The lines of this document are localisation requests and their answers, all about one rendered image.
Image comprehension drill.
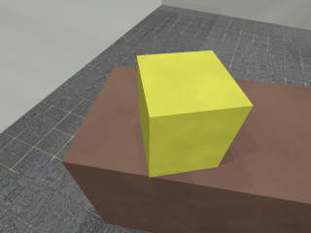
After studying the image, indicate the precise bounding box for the pedestal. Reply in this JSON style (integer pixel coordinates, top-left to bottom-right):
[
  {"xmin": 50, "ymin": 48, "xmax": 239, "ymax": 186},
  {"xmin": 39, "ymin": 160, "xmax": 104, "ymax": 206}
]
[{"xmin": 61, "ymin": 65, "xmax": 311, "ymax": 233}]

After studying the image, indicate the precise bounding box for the carton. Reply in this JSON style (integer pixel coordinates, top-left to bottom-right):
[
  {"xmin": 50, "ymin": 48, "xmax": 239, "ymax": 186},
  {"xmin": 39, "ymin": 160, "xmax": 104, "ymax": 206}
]
[{"xmin": 136, "ymin": 50, "xmax": 253, "ymax": 178}]

